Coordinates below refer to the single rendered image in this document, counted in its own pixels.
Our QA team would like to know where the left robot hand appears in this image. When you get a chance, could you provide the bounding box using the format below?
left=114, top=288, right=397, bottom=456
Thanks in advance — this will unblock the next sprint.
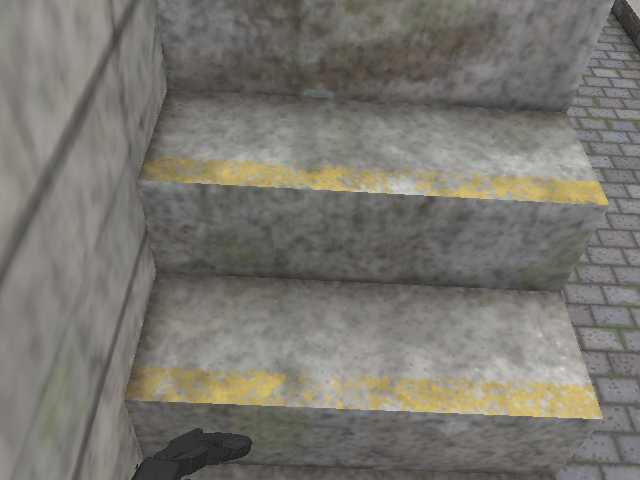
left=131, top=428, right=252, bottom=480

